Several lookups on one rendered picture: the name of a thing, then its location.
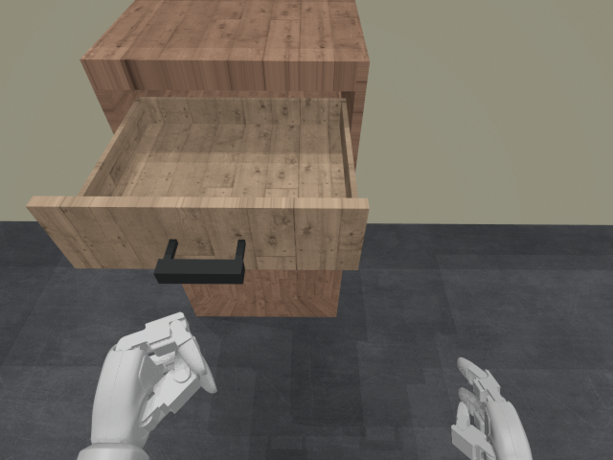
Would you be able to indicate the cabinet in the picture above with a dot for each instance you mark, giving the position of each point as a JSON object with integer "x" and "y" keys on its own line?
{"x": 239, "y": 49}

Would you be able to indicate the right robot hand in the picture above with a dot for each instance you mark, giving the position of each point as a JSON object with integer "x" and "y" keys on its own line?
{"x": 500, "y": 434}

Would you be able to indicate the handle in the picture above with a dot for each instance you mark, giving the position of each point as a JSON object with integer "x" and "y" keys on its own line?
{"x": 200, "y": 271}

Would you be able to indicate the drawer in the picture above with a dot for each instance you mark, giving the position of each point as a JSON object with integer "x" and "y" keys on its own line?
{"x": 275, "y": 172}

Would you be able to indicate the left robot hand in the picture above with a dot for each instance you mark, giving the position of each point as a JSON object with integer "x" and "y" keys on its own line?
{"x": 122, "y": 412}

